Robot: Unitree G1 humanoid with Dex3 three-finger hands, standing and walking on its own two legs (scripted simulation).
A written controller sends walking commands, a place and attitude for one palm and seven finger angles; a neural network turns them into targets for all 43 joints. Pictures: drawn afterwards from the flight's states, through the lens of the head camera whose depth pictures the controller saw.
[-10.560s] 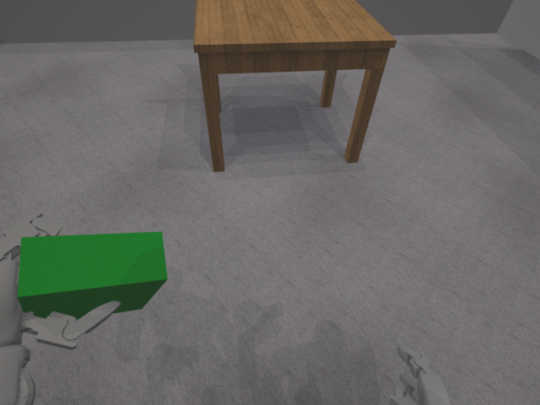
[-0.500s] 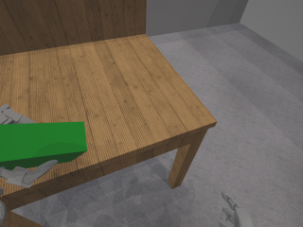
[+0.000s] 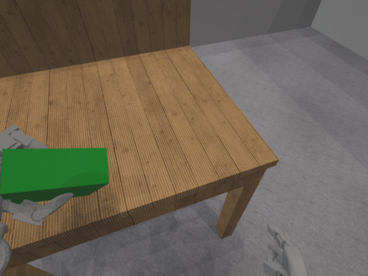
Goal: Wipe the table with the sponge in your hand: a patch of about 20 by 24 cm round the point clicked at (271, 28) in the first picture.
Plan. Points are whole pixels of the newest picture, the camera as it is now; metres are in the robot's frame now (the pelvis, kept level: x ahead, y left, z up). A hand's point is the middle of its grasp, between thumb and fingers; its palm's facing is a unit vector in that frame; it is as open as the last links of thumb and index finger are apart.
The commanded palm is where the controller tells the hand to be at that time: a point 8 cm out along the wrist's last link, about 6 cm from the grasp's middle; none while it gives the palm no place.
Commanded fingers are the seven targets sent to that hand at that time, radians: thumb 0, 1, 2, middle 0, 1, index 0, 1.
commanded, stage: come to a stop and stand still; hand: left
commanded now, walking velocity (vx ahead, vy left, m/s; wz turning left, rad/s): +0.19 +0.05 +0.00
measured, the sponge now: (70, 176) +0.24 +0.20 +0.16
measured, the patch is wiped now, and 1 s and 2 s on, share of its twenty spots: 0.00 0.00 0.00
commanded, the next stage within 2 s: look again from close up in 1.18 s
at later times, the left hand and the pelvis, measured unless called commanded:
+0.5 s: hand (13, 138) +0.27 +0.28 +0.22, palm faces +0.41 -0.74 -0.54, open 9.6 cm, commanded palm +0.18 +0.28 +0.19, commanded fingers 0.00 0.10 1.30 -1.20 -1.60 -1.20 -1.60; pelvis +0.01 +0.00 +0.02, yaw -2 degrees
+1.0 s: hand out of the picture +0.20 +0.30 +0.19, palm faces +0.41 -0.83 -0.38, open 9.6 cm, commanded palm +0.14 +0.32 +0.19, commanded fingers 0.00 0.10 1.30 -1.20 -1.60 -1.20 -1.60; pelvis -0.03 +0.05 +0.02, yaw -2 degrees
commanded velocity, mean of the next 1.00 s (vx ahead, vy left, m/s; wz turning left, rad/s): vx -0.04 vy -0.02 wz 0.00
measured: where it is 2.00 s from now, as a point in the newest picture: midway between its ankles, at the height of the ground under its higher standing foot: outside the picture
